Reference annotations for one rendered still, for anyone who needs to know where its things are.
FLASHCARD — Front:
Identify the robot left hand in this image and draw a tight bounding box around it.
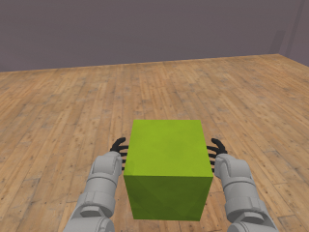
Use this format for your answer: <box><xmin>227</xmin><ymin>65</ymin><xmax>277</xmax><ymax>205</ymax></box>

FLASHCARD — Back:
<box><xmin>110</xmin><ymin>137</ymin><xmax>128</xmax><ymax>171</ymax></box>

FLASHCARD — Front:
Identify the robot left upper arm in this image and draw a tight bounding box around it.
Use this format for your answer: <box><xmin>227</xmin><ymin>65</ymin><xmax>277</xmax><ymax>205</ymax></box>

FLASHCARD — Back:
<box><xmin>64</xmin><ymin>217</ymin><xmax>115</xmax><ymax>232</ymax></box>

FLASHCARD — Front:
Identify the robot right forearm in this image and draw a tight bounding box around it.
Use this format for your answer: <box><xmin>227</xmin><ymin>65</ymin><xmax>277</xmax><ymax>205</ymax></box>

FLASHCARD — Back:
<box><xmin>213</xmin><ymin>153</ymin><xmax>279</xmax><ymax>232</ymax></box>

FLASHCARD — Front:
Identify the robot left forearm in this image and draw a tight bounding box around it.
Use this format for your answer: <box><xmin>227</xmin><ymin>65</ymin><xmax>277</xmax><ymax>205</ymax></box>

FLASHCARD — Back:
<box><xmin>63</xmin><ymin>151</ymin><xmax>123</xmax><ymax>232</ymax></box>

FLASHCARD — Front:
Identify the carton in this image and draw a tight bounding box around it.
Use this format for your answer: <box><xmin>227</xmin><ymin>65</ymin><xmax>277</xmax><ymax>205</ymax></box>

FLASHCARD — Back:
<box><xmin>123</xmin><ymin>120</ymin><xmax>213</xmax><ymax>221</ymax></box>

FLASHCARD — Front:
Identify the robot right upper arm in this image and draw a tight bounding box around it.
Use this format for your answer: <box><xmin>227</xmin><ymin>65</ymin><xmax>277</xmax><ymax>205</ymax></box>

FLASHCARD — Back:
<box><xmin>227</xmin><ymin>221</ymin><xmax>278</xmax><ymax>232</ymax></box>

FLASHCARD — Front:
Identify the robot right hand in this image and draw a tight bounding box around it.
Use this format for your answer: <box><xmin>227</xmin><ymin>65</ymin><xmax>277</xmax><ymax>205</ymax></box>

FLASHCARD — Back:
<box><xmin>207</xmin><ymin>138</ymin><xmax>228</xmax><ymax>173</ymax></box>

